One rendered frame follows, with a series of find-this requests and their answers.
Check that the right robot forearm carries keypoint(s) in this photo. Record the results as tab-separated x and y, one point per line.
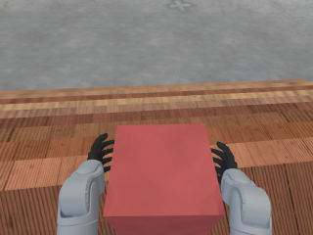
250	211

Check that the left robot hand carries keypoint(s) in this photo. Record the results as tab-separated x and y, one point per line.
97	152

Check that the left robot forearm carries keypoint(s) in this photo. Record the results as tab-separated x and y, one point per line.
78	204

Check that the right robot hand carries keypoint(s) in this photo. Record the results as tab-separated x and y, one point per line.
227	162

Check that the carton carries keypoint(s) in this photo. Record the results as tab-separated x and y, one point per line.
162	181

